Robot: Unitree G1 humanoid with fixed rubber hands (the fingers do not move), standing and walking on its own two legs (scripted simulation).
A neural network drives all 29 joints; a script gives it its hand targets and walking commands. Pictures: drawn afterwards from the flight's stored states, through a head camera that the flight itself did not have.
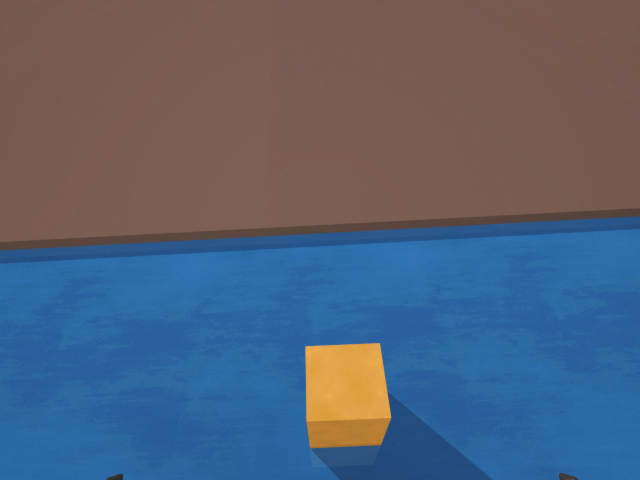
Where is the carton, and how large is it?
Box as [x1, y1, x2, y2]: [305, 343, 390, 447]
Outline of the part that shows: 379,343 305,346 306,421 310,447 371,445 381,443 390,419 390,412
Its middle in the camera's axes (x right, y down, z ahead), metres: +0.07 +0.46 +1.11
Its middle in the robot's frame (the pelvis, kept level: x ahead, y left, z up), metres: +0.46 -0.04 -0.66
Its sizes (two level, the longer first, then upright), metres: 0.210 0.200 0.250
